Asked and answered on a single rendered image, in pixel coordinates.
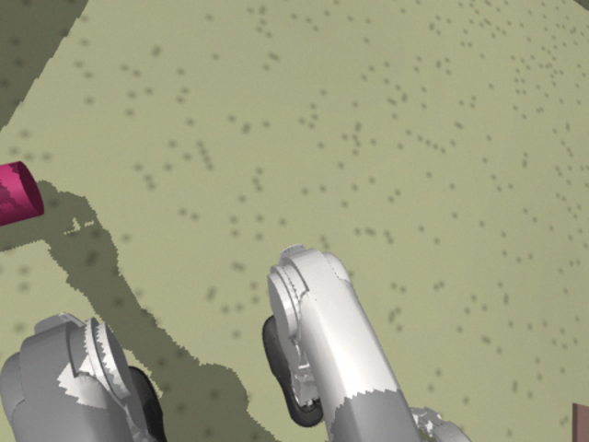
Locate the right robot foot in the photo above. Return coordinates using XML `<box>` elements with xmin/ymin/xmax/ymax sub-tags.
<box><xmin>262</xmin><ymin>315</ymin><xmax>323</xmax><ymax>427</ymax></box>

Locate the can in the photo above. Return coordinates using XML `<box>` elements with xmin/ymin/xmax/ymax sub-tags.
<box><xmin>0</xmin><ymin>161</ymin><xmax>44</xmax><ymax>226</ymax></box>

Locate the right robot hand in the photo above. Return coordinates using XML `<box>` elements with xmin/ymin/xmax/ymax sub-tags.
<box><xmin>410</xmin><ymin>407</ymin><xmax>472</xmax><ymax>442</ymax></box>

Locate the left robot foot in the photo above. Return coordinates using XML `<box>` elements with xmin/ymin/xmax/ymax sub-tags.
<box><xmin>129</xmin><ymin>366</ymin><xmax>167</xmax><ymax>442</ymax></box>

